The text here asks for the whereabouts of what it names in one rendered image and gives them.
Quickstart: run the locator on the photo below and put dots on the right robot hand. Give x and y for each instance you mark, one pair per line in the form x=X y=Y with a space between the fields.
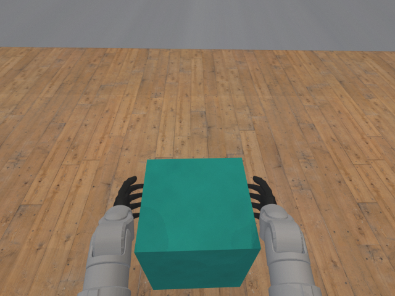
x=265 y=195

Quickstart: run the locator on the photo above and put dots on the robot right forearm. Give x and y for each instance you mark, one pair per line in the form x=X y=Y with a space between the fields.
x=286 y=252

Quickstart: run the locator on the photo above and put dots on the robot left forearm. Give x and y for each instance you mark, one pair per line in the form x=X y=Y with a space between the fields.
x=109 y=256

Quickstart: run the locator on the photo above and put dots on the left robot hand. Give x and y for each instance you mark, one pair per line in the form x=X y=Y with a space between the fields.
x=124 y=197

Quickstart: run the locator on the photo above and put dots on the carton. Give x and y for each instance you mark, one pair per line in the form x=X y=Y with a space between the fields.
x=196 y=225

